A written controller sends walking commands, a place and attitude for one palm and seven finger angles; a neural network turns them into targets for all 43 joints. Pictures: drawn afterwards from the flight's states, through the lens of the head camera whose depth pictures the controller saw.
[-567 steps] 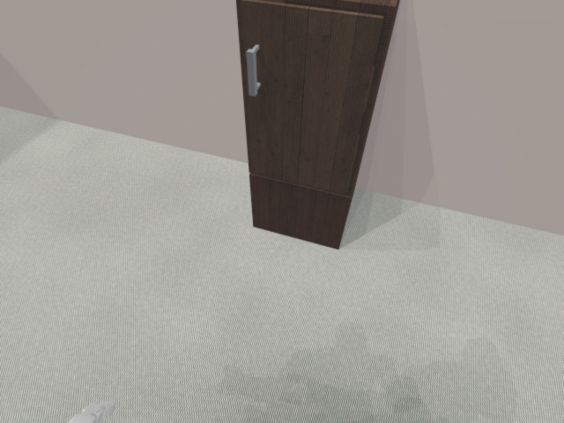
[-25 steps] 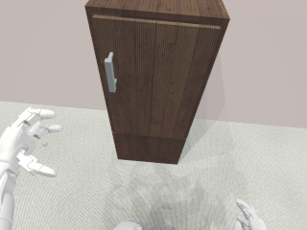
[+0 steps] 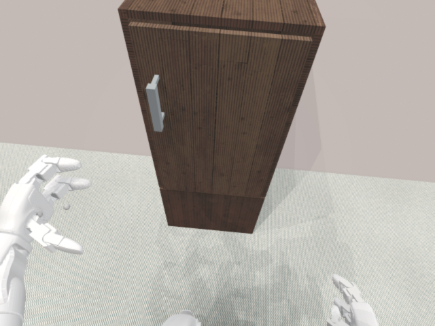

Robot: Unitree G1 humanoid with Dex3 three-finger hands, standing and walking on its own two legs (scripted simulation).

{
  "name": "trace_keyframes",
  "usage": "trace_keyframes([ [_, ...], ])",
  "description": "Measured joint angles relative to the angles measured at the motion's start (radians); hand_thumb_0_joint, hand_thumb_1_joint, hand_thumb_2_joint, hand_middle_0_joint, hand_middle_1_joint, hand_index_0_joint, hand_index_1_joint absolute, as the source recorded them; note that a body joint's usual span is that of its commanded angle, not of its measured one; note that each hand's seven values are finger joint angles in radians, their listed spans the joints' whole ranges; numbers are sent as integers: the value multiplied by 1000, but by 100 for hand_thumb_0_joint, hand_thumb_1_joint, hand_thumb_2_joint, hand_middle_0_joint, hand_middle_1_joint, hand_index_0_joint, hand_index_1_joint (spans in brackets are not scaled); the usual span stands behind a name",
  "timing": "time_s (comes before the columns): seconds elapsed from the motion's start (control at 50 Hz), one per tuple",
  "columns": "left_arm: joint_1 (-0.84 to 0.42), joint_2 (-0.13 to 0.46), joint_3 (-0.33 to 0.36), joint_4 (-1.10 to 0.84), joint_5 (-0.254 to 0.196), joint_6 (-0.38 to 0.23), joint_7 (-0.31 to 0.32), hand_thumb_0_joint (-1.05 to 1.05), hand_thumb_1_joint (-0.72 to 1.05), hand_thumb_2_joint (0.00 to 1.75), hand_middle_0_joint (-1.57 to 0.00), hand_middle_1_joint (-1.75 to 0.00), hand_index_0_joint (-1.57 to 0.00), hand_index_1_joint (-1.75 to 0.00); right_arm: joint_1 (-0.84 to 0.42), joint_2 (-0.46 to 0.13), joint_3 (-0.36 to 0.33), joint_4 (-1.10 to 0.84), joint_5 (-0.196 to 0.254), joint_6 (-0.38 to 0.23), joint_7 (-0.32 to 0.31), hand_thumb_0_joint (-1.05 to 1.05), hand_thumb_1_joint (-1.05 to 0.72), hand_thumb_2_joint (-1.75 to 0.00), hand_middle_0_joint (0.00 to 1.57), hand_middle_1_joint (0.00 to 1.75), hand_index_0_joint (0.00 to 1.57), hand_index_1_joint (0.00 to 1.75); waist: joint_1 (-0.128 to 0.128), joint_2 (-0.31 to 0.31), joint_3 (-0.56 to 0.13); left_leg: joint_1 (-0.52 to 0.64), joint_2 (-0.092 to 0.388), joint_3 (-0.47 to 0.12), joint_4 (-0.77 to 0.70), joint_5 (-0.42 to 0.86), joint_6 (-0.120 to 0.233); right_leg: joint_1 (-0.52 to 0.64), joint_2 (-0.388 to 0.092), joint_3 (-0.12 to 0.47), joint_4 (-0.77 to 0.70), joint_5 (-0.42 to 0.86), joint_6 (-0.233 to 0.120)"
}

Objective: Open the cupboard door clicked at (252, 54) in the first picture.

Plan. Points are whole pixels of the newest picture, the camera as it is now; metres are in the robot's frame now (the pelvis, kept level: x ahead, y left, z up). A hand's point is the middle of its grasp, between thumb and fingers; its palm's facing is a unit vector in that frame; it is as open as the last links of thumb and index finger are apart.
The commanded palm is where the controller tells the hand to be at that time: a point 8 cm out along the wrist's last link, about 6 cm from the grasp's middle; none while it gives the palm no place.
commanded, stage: move the hooked fingers beside the handle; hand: left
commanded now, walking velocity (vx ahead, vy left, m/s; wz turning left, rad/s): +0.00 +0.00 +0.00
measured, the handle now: (157, 103) +0.59 +0.18 +0.06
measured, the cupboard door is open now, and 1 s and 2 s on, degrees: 0 0 0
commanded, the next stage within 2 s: none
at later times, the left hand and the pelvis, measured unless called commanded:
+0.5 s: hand (91, 166) +0.38 +0.27 +0.07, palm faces -0.02 -1.00 +0.00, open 14.0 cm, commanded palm +0.35 +0.31 +0.07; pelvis +0.01 -0.01 -0.01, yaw -1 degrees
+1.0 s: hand (105, 142) +0.44 +0.26 +0.07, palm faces -0.04 -1.00 -0.01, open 14.0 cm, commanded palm +0.43 +0.31 +0.07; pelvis +0.01 +0.00 -0.02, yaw -1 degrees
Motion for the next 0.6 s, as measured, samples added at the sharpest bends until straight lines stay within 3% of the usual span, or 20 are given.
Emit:
trace_keyframes([
  [0.18,-106,5,-10,91,25,-13,2,-1,-50,30,-30,-120,-30,-120,-10,-9,4,17,-2,4,-10,1,-90,-90,21,30,20,30,2,-6,10,-33,0,-13,24,-6,-7,-29,2,-14,25,-11,-7],
  [0.3,-231,30,-9,184,51,-17,3,-1,-50,30,-30,-120,-30,-120,-11,-9,5,39,-1,18,-14,1,-90,-90,21,30,20,30,-17,-13,17,-60,6,-12,36,-10,-11,-59,7,-13,39,-15,-11],
  [0.44,-281,68,23,269,58,0,-7,-1,-50,30,-30,-120,-30,-120,34,-13,-3,31,1,54,-1,1,-90,-90,21,30,20,30,-41,-10,-7,-67,17,10,33,-23,-10,-74,14,12,36,-19,-10],
  [0.6,-319,79,46,326,66,-34,-4,-1,-50,30,-30,-120,-30,-120,67,-18,-18,36,0,91,12,1,-90,-90,21,30,20,30,-45,-14,-11,-91,20,16,47,-35,-7,-100,16,19,48,-27,-7],
])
